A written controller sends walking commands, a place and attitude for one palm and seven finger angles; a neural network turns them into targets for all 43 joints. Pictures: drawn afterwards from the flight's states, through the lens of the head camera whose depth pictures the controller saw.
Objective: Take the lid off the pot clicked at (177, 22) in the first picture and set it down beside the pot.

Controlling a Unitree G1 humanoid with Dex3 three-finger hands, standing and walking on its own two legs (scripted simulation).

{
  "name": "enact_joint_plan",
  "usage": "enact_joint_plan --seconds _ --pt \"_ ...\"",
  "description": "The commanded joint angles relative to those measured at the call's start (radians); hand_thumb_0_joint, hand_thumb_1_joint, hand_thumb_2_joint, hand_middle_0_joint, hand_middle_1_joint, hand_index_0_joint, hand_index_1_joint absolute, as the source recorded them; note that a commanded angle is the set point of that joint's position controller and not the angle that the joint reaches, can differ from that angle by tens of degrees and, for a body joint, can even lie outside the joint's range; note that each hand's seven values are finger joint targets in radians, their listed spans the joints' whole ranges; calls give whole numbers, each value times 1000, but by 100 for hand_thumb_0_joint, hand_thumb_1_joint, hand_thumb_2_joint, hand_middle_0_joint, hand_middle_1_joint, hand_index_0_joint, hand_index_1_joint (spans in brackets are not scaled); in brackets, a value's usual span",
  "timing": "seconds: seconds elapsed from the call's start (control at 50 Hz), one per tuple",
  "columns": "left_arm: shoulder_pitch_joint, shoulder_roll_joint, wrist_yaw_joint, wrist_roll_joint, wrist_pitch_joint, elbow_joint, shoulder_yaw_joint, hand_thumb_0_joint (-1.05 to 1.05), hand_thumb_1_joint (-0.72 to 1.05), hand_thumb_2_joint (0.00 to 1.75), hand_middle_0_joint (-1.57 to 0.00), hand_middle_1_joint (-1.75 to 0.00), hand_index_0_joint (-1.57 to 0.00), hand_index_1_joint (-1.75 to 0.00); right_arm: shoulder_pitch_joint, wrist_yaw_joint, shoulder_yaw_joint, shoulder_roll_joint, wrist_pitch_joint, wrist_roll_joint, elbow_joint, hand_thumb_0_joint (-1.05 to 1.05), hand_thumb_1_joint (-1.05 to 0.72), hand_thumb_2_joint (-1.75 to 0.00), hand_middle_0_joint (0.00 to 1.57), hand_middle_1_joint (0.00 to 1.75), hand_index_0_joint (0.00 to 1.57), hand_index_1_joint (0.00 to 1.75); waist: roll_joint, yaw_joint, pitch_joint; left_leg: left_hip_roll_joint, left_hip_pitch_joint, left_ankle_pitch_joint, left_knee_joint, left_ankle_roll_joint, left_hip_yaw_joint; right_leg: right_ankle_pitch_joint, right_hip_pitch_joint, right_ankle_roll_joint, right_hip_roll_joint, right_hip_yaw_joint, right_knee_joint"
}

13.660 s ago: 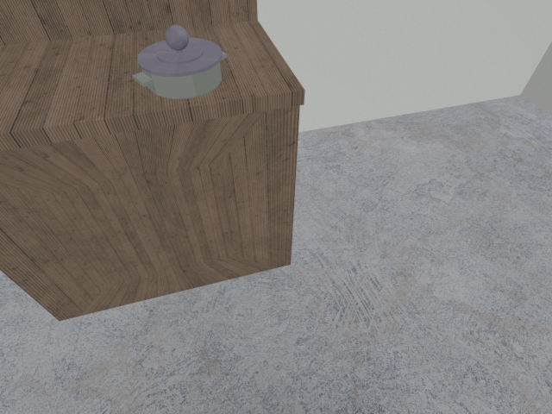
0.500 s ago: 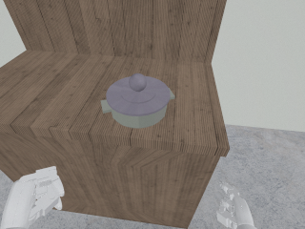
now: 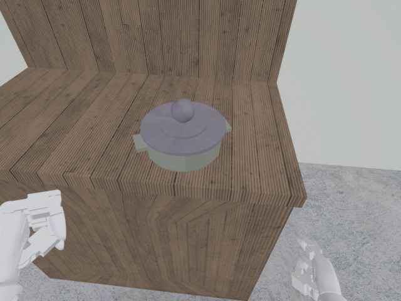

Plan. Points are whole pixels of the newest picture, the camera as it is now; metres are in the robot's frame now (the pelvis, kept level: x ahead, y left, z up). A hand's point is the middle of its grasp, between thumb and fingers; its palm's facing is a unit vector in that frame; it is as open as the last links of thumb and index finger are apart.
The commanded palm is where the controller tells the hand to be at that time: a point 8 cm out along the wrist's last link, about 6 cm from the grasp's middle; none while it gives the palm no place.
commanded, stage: raise the hand higher, near the body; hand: left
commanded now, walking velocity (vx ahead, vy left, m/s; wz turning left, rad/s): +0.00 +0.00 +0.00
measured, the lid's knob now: (182, 110) +0.46 +0.11 +0.17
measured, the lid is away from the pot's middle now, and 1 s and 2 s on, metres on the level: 0.00 0.00 0.00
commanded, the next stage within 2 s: reach forward and open the fingers in 0.32 s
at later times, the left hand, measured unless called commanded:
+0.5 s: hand (42, 185) +0.18 +0.24 +0.23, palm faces +0.48 -0.70 -0.53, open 3.1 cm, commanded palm +0.13 +0.28 +0.24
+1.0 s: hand (44, 169) +0.21 +0.26 +0.22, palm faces +0.23 -0.09 -0.97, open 4.2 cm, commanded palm +0.18 +0.26 +0.28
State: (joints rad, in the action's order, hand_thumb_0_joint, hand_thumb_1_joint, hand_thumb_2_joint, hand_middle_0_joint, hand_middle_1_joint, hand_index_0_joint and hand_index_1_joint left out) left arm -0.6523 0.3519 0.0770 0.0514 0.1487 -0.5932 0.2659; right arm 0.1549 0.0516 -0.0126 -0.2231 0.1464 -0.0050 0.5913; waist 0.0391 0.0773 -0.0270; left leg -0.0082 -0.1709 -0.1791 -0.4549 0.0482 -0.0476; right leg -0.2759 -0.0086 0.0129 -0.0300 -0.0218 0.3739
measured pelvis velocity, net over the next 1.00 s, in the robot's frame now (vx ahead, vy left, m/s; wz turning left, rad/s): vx -0.04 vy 0.00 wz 0.02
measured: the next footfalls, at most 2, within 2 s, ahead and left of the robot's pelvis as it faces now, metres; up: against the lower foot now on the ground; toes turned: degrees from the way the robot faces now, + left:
none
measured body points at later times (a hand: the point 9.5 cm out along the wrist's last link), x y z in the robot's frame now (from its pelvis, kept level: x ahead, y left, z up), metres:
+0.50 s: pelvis -0.01 +0.01 +0.00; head -0.03 +0.01 +0.45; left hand +0.15 +0.27 +0.26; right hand +0.20 -0.19 -0.07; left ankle +0.05 +0.08 -0.74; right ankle -0.04 -0.11 -0.74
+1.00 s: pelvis -0.04 +0.00 -0.01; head -0.06 -0.04 +0.44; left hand +0.19 +0.26 +0.27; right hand +0.22 -0.18 -0.07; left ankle +0.05 +0.08 -0.74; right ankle -0.04 -0.11 -0.74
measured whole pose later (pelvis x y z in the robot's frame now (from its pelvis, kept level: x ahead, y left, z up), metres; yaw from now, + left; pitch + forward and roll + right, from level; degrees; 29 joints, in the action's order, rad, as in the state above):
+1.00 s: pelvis -0.04 +0.00 -0.01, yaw +1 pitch -5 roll -1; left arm 0.03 0.72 -0.20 -0.64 -0.17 -0.38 0.11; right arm 0.03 0.01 -0.07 -0.27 -0.12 0.05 0.55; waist 0.13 0.11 -0.02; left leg -0.02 -0.26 -0.13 -0.48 0.06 -0.03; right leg -0.28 0.12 0.01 -0.02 -0.05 0.49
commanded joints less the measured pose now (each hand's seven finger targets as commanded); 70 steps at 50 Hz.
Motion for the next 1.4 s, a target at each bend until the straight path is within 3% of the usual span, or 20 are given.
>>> enact_joint_plan --seconds 0.0,0.12,0.22,0.32,0.4,0.42,0.44,0.46,0.52,0.58,0.7,0.82,0.92,1.0,1.02,1.16,1.22,1.28,1.32,1.38 --pt "56 137 20 12 60 -222 111 0 90 90 -130 -150 -130 -150 -156 -2 27 -101 49 -2 -171 0 -90 -90 20 30 20 30 29 -1 22 52 180 99 60 -31 70 109 227 20 30 3 -99" --pt "153 162 23 14 63 -261 144 0 90 90 -130 -150 -130 -150 -156 -11 22 -110 39 -2 -169 0 -90 -90 20 30 20 30 72 -6 31 52 189 77 63 -35 76 91 230 24 25 9 -97" --pt "163 160 21 21 58 -221 172 0 90 90 -130 -150 -130 -150 -159 -18 23 -106 25 -5 -163 0 -90 -90 20 30 20 30 12 -1 36 58 184 90 71 -37 82 101 219 25 22 0 -87" --pt "280 195 27 23 75 -273 200 0 90 90 -130 -150 -130 -150 -171 -17 17 -105 22 -4 -156 0 -90 -90 20 30 20 30 67 -3 52 58 192 52 76 -40 85 73 220 28 25 9 -96" --pt "318 176 25 30 77 -221 195 0 90 90 -130 -150 -130 -150 -172 -15 18 -100 19 -3 -140 0 -90 -90 20 30 20 30 28 -2 26 67 186 18 97 -42 100 49 228 28 26 4 -97" --pt "313 345 50 -295 -35 -238 140 0 88 92 -130 -146 -130 -146 -209 -20 -6 -143 -57 -23 -191 0 -90 -90 20 30 20 30 122 14 34 41 58 75 80 -51 67 103 228 21 14 -1 -12" --pt "447 272 62 -286 -77 -368 108 0 85 94 -129 -143 -129 -143 -237 -32 -3 -119 -85 -19 -249 0 -90 -90 20 30 20 30 169 14 63 43 39 83 77 -64 69 86 224 28 28 -35 23" --pt "437 276 67 -282 -94 -309 123 0 83 96 -129 -139 -129 -139 -215 -33 7 -119 -95 -25 -231 0 -90 -90 20 30 20 30 152 15 62 47 38 73 76 -62 72 71 238 29 24 -45 31" --pt "311 409 72 -405 -190 -300 206 0 77 103 -127 -129 -127 -129 -235 -43 13 -136 -166 -7 -271 0 -90 -90 20 30 20 30 133 51 146 45 39 60 46 -56 59 56 221 36 6 -14 44" --pt "429 416 48 -505 -238 -268 143 0 70 109 -126 -118 -126 -118 -259 -51 9 -143 -221 -3 -283 0 -90 -90 20 30 20 30 12 23 157 38 29 53 5 -43 59 6 286 26 9 -14 53" --pt "616 537 -42 -637 -291 -87 116 0 53 122 -122 -97 -122 -97 -282 -51 4 -165 -259 26 -262 0 -90 -90 20 30 20 30 -15 19 172 26 36 11 3 -30 73 -39 319 12 10 -2 38" --pt "834 565 -153 -668 -314 -65 33 0 32 134 -117 -76 -117 -76 -360 -47 -19 -145 -226 53 -263 0 -90 -90 20 30 20 30 93 24 182 7 82 -9 41 -31 97 -32 278 22 -2 16 12" --pt "942 660 -236 -709 -332 102 65 0 14 145 -113 -58 -113 -58 -349 -31 -25 -151 -217 57 -221 0 -90 -90 20 30 20 30 72 27 128 -2 64 1 62 -31 83 -30 262 26 -7 29 -27" --pt "1038 617 -306 -718 -318 163 -18 0 -2 153 -109 -44 -109 -44 -327 -29 -24 -150 -212 54 -202 0 -90 -90 20 30 20 30 74 19 123 -4 78 -10 86 -29 78 -40 265 18 1 12 -41" --pt "1034 591 -325 -718 -326 140 -35 0 -6 155 -108 -40 -108 -40 -360 -35 -29 -139 -202 64 -223 0 -90 -90 20 30 20 30 96 19 143 -7 89 1 88 -29 78 -27 254 24 -11 19 -42" --pt "1227 702 -393 -740 -309 191 2 0 -33 170 -99 -15 -99 -15 -328 -21 -24 -154 -180 54 -195 0 -90 -90 20 30 20 30 67 21 211 -16 118 20 85 -22 69 -33 240 16 4 16 -45" --pt "1241 689 -416 -748 -317 251 -8 0 -41 174 -96 -8 -96 -8 -334 -23 -23 -154 -174 60 -201 0 -90 -90 20 30 20 30 80 21 200 -18 122 27 96 -20 72 -27 245 24 -10 17 -47" --pt "1249 661 -450 -740 -310 315 -41 0 -42 174 -95 -8 -95 -8 -311 -25 -18 -159 -179 57 -192 0 -90 -90 20 30 20 30 13 27 185 -25 102 22 94 -16 61 -21 247 13 6 3 -49" --pt "1213 625 -470 -739 -319 293 -58 0 -42 174 -94 -8 -94 -8 -327 -35 -20 -151 -173 64 -212 0 -90 -90 20 30 20 30 33 25 231 -29 130 73 81 -13 56 33 227 20 -6 13 -36" --pt "1315 649 -488 -732 -310 274 -67 0 -43 174 -94 -8 -94 -8 -319 -33 -18 -159 -172 60 -206 0 -90 -90 20 30 20 30 8 22 224 -31 122 52 84 -9 56 20 237 9 8 0 -34"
